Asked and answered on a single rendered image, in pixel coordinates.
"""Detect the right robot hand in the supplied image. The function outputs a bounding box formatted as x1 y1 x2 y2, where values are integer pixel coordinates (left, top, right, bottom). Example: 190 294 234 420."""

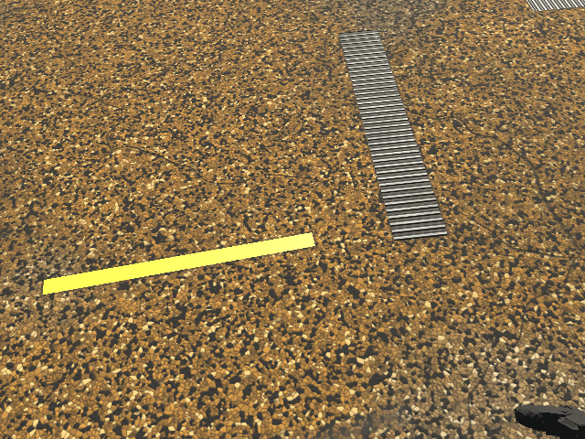
515 404 585 439

